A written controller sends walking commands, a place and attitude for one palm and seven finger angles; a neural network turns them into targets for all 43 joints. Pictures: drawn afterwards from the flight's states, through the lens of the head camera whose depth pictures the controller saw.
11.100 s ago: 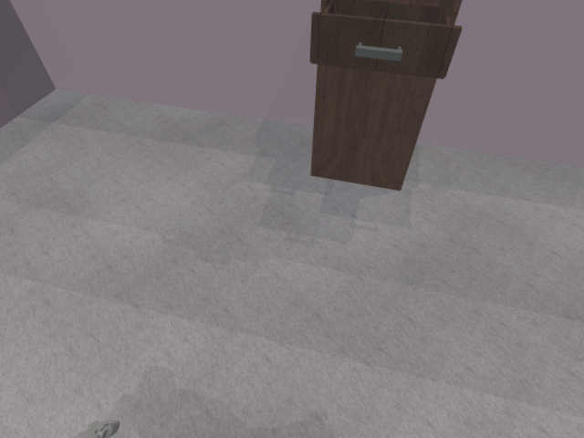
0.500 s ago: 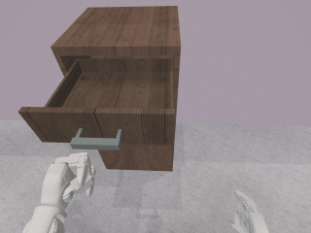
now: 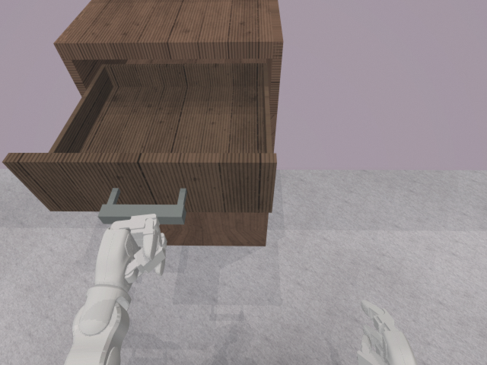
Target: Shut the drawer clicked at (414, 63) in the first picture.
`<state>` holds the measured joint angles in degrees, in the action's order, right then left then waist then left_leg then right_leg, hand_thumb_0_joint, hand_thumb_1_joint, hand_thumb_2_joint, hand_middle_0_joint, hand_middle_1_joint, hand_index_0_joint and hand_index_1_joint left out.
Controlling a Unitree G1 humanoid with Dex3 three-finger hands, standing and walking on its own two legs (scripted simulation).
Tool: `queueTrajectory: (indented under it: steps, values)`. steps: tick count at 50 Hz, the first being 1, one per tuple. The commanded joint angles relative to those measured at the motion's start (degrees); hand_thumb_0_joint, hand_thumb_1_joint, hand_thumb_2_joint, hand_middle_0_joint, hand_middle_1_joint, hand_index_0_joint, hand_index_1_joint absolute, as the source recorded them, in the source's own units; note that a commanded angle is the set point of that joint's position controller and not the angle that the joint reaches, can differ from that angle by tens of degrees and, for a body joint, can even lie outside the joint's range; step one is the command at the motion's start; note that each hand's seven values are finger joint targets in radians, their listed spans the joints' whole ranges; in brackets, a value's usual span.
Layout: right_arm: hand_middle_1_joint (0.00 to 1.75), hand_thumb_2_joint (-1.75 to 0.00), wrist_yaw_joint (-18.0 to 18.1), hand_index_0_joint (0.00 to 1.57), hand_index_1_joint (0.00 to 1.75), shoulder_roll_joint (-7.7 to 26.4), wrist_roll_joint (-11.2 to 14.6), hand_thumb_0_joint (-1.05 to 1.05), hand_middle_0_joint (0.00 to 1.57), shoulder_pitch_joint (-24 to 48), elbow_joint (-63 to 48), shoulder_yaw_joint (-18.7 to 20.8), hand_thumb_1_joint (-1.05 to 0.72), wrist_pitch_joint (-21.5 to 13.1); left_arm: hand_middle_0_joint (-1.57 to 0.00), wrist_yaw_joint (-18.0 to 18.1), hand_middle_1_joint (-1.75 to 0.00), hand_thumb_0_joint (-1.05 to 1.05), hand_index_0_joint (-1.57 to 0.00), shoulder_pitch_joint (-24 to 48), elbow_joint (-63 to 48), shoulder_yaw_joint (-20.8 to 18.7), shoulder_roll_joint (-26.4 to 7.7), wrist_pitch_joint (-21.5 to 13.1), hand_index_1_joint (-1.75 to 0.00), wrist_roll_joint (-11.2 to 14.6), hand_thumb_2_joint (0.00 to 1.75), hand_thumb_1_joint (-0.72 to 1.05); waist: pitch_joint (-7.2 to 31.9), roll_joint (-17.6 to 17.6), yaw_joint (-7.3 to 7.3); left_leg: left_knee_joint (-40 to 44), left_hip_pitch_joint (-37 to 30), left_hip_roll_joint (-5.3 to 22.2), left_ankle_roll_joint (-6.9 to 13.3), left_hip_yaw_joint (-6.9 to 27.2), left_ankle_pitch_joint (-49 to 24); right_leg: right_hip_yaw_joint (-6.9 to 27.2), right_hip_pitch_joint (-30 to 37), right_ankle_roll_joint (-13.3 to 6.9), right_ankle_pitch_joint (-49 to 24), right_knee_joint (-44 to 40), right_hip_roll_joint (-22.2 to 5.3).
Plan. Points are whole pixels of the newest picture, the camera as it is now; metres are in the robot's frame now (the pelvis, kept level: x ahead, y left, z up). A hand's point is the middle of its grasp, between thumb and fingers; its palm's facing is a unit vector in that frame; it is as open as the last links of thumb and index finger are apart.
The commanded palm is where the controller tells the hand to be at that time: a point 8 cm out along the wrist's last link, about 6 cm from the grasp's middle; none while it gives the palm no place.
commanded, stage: bring the fist close to the handle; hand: left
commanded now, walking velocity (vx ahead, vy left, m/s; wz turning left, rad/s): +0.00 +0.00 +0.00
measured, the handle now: (146, 203) +0.35 +0.18 +0.07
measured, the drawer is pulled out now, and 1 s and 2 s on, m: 0.29 0.26 0.13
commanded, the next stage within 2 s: push the drawer shut in 0.34 s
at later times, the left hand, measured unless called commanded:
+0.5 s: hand (166, 253) +0.26 +0.13 +0.07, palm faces +0.03 -1.00 -0.05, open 3.3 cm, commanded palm +0.24 +0.19 +0.07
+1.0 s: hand (164, 229) +0.31 +0.15 +0.07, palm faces +0.02 -1.00 -0.05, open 3.0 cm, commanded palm +0.30 +0.20 +0.07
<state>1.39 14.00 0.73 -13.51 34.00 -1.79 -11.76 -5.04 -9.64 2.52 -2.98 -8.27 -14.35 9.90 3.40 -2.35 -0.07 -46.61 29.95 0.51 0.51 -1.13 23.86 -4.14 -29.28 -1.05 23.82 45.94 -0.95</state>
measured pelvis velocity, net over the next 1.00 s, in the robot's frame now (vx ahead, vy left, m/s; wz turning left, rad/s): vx -0.02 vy -0.01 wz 0.01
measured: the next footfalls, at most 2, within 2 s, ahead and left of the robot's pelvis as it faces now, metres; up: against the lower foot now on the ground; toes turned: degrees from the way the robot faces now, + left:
none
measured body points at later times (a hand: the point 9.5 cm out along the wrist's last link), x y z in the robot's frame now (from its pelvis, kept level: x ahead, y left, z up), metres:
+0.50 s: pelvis +0.00 -0.01 +0.00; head +0.03 -0.03 +0.45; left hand +0.26 +0.19 +0.08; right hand +0.17 -0.24 -0.09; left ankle +0.00 +0.11 -0.70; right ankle -0.01 -0.11 -0.70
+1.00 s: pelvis -0.02 -0.01 +0.00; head +0.03 -0.03 +0.45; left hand +0.30 +0.20 +0.07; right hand +0.14 -0.26 -0.10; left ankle +0.00 +0.11 -0.70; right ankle -0.01 -0.11 -0.71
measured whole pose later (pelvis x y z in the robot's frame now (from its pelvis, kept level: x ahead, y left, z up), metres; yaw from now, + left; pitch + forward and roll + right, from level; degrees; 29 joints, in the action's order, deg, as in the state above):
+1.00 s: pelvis -0.02 -0.01 +0.00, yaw +1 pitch +7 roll +0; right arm 2.6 15.0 1.8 -12.7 36.8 -1.6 -7.9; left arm -6.9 6.1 20.0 -6.4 -11.3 -18.0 11.2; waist 2.6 -2.5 -0.5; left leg -46.1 31.2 1.1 -0.6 0.0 22.0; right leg -5.2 -30.4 -2.2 22.6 45.8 -0.4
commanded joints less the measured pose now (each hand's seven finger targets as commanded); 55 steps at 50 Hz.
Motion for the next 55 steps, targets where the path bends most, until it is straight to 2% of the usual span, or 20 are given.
queueTrajectory:
  steps: [1, 2, 5, 9, 14, 15, 19, 22, 23, 26, 27, 29, 35, 38, 39, 45, 47, 50, 53, 55]
  values:
    - [0.3, -0.9, 0.07, 0.2, 0.3, 6.41, 0.23, 0.0, 0.2, 2.95, -9.01, 3.05, -0.9, -2.0, -1.4, 1.41, -1.6, 0.0, -1.4, 8.86, -13.53, -3.66, -6.21, -5.03, -1.6, 0.0, 0.9, 0.9, 14.52, 1.81, -0.12, 6.04, -6.91, -0.28, 0.05, 1.75, -18.28, 0.92, 5.93, 0.05, -19.26, -4.62, 0.77]
    - [0.3, -0.9, -0.04, 0.2, 0.3, 6.28, 0.26, 0.0, 0.2, 2.97, -9.34, 3.13, -0.9, -1.86, -1.4, 1.48, -1.6, 0.0, -1.4, 7.4, -13.87, -3.89, -6.2, -5.08, -1.6, 0.14, 0.9, 0.9, 15.36, 1.53, 0.34, 5.94, -7.04, -0.26, 0.01, 1.61, -19.24, 1.08, 6.83, -0.03, -20.31, -4.51, 0.77]
    - [0.3, -0.9, -0.16, 0.2, 0.3, 6.27, 0.45, 0.0, 0.2, 3.03, -9.27, 3.01, -0.9, -1.31, -1.4, 1.91, -1.6, 0.0, -1.4, 6.28, -14.06, -3.7, -6.31, -5.19, -1.6, 0.0, 0.9, 0.9, 13.6, 2.11, -0.34, 5.87, -6.44, -0.05, 0.1, 1.54, -19.23, 0.94, 6.4, 0.05, -20.49, -4.79, 0.78]
    - [0.3, -0.9, -0.37, 0.2, 0.3, 6.11, 0.53, 0.0, 0.2, 3.11, -10.09, 3.06, -0.9, -1.14, -1.4, 1.66, -1.6, 0.0, -1.4, 4.48, -15.56, -0.74, -3.58, -5.34, -1.6, 0.32, 0.9, 0.9, 12.64, 2.4, -0.63, 6.06, -6.24, -0.01, -0.01, 1.72, -18.22, 0.63, 5.69, 0.2, -19.74, -4.71, 0.82]
    - [0.3, -0.9, -0.12, 0.2, 0.3, 6.28, 0.59, 0.0, 0.2, 3.59, -10.41, 2.88, -0.9, -0.33, -1.4, 1.73, -1.6, 0.0, -1.4, 5.48, -14.87, -1.07, -4.39, -4.75, -1.6, 0.06, 0.9, 0.9, 10.98, 3.33, -1.02, 5.88, -4.44, -0.48, 0.32, 1.47, -13.99, 1.33, 4.8, 0.39, -16.45, -5.54, 0.71]
    - [0.3, -0.9, 0.08, 0.2, 0.3, 6.55, 0.57, 0.0, 0.2, 3.57, -10.0, 2.89, -0.9, -0.09, -1.4, 2.15, -1.6, 0.0, -1.4, 5.97, -14.3, -3.02, -6.52, -4.8, -1.6, -0.2, 0.9, 0.9, 10.26, 3.9, -1.06, 5.86, -3.79, -0.39, 0.45, 1.46, -13.23, 1.64, 4.87, 0.32, -15.39, -5.98, 0.7]
    - [0.3, -0.9, 0.18, 0.2, 0.3, 6.06, 0.57, 0.0, 0.2, 3.92, -10.16, 2.81, -0.9, -0.1, -1.4, 2.05, -1.6, 0.0, -1.4, 7.49, -14.98, -2.73, -5.82, -5.48, -1.6, 0.16, 0.9, 0.9, 12.38, 2.06, -0.78, 5.68, -4.86, -0.64, 0.36, 1.25, -13.35, 2.01, 5.64, 0.28, -15.83, -5.83, 0.6]
    - [0.3, -0.9, 0.12, 0.2, 0.3, 6.06, 0.62, 0.0, 0.2, 3.57, -9.99, 2.83, -0.9, 0.0, -1.4, 1.88, -1.6, 0.0, -1.4, 5.74, -13.61, -3.54, -6.27, -5.61, -1.6, 0.4, 0.9, 0.9, 11.95, 3.04, -0.56, 5.64, -4.63, -0.58, 0.41, 1.2, -14.22, 2.06, 6.26, 0.26, -17.19, -6.02, 0.6]
    - [0.3, -0.9, 0.12, 0.2, 0.3, 6.13, 0.54, 0.0, 0.2, 3.85, -10.08, 2.72, -0.9, 0.02, -1.4, 1.56, -1.6, 0.0, -1.4, 7.65, -13.74, -2.31, -5.51, -5.57, -1.6, 0.5, 0.9, 0.9, 12.28, 3.32, -1.1, 5.43, -4.48, -0.79, 0.53, 1.11, -14.03, 2.41, 6.28, 0.49, -17.64, -6.1, 0.47]
    - [0.3, -0.9, 0.34, 0.2, 0.3, 6.34, 0.63, 0.0, 0.2, 3.87, -9.1, 2.64, -0.9, 0.4, -1.4, 1.11, -1.6, 0.0, -1.4, 10.81, -10.11, -3.87, -6.95, -5.17, -1.6, 0.73, 0.9, 0.9, 10.06, 4.79, -1.68, 5.28, -3.07, -0.89, 0.68, 0.97, -11.86, 3.33, 5.58, 0.74, -15.47, -7.38, 0.32]
    - [0.3, -0.9, 0.47, 0.2, 0.3, 6.5, 0.7, 0.0, 0.2, 3.92, -9.12, 2.74, -0.9, 0.52, -1.4, 0.87, -1.6, 0.0, -1.4, 10.87, -8.83, -5.74, -8.37, -5.01, -1.6, 1.09, 0.9, 0.9, 10.06, 5.12, -1.13, 5.23, -2.34, -1.0, 0.6, 0.83, -11.47, 3.85, 6.14, 0.79, -15.04, -7.73, 0.17]
    - [0.3, -0.9, 0.59, 0.2, 0.3, 6.34, 0.85, 0.0, 0.2, 4.31, -8.89, 2.72, -0.9, 0.51, -1.4, 0.22, -1.6, 0.0, -1.4, 14.38, -8.67, -5.43, -8.05, -5.25, -1.6, 1.37, 0.9, 0.9, 11.49, 2.71, -1.25, 5.28, -3.19, -1.21, 0.53, 0.65, -12.02, 4.09, 6.75, 0.71, -15.91, -7.58, -0.03]
    - [0.3, -0.9, 0.97, 0.2, 0.3, 6.81, 0.98, 0.0, 0.2, 3.83, -7.19, 2.82, -0.9, 0.55, -1.4, -0.31, -1.6, 0.0, -1.4, 21.66, -4.71, -7.14, -10.04, -5.9, -1.6, 2.03, 0.9, 0.9, 11.71, 4.54, -2.3, 5.12, -2.85, -1.09, 0.7, 0.83, -11.69, 4.72, 6.68, 1.0, -15.29, -8.37, -0.12]
    - [0.3, -0.9, 1.04, 0.2, 0.3, 6.8, 1.11, 0.0, 0.2, 3.8, -6.58, 2.93, -0.9, 0.44, -1.4, -0.7, -1.6, 0.0, -1.4, 24.54, -2.9, -7.12, -9.86, -6.46, -1.6, 2.32, 0.9, 0.9, 13.04, 3.77, -2.3, 5.35, -3.42, -1.25, 0.61, 0.81, -11.26, 4.88, 6.91, 0.98, -14.77, -8.37, -0.21]
    - [0.3, -0.9, 1.08, 0.2, 0.3, 6.73, 1.21, 0.0, 0.2, 4.04, -6.63, 2.8, -0.9, 0.42, -1.4, -0.82, -1.6, 0.0, -1.4, 25.46, -1.91, -6.54, -9.34, -6.51, -1.6, 2.3, 0.9, 0.9, 11.97, 1.94, -2.21, 5.62, -3.49, -1.27, 0.5, 0.82, -10.58, 4.78, 6.04, 0.81, -13.75, -8.55, -0.2]
    - [0.3, -0.9, 1.39, 0.2, 0.3, 7.3, 1.31, 0.0, 0.2, 3.16, -5.07, 2.89, -0.9, 0.68, -1.4, -0.58, -1.6, 0.0, -1.4, 32.99, 3.24, -6.8, -10.38, -7.05, -1.6, 2.1, 0.9, 0.9, 11.88, 4.51, -3.22, 6.03, -3.26, -1.0, 0.79, 1.18, -8.9, 4.88, 4.99, 1.01, -11.05, -9.27, -0.05]
    - [0.3, -0.9, 1.5, 0.2, 0.3, 7.36, 1.33, 0.0, 0.2, 2.92, -4.85, 2.8, -0.9, 0.92, -1.4, -0.51, -1.6, 0.0, -1.4, 36.78, 4.55, -6.98, -10.86, -7.09, -1.6, 2.09, 0.9, 0.9, 13.09, 2.94, -3.43, 6.18, -3.57, -1.11, 0.66, 1.16, -8.22, 4.92, 4.84, 0.92, -10.3, -9.14, -0.11]
    - [0.3, -0.9, 1.76, 0.2, 0.3, 7.79, 1.45, 0.0, 0.2, 2.35, -4.16, 2.72, -0.9, 1.43, -1.4, -0.5, -1.6, 0.0, -1.4, 40.73, 9.47, -8.3, -12.81, -6.95, -1.6, 1.95, 0.9, 0.9, 12.16, 4.87, -3.76, 6.31, -2.07, -1.02, 0.79, 1.25, -6.26, 5.61, 4.44, 1.08, -7.3, -9.93, -0.08]
    - [0.3, -0.9, 1.72, 0.2, 0.3, 7.64, 1.42, 0.0, 0.2, 1.94, -4.11, 2.73, -0.9, 1.75, -1.4, -0.72, -1.6, 0.0, -1.4, 42.95, 12.26, -9.33, -13.3, -7.25, -1.6, 2.09, 0.9, 0.9, 13.91, 2.27, -2.96, 6.69, -2.76, -1.15, 0.53, 1.16, -7.03, 5.21, 5.24, 0.67, -8.53, -9.29, -0.05]
    - [0.3, -0.9, 1.58, 0.2, 0.3, 7.83, 1.4, 0.0, 0.2, 1.15, -3.8, 2.71, -0.9, 2.1, -1.4, -0.54, -1.6, 0.0, -1.4, 44.69, 14.54, -9.63, -13.84, -7.42, -1.6, 1.92, 0.9, 0.9, 13.9, 3.66, -3.26, 6.69, -2.45, -1.0, 0.69, 1.43, -7.6, 4.92, 5.26, 0.7, -9.37, -9.16, 0.13]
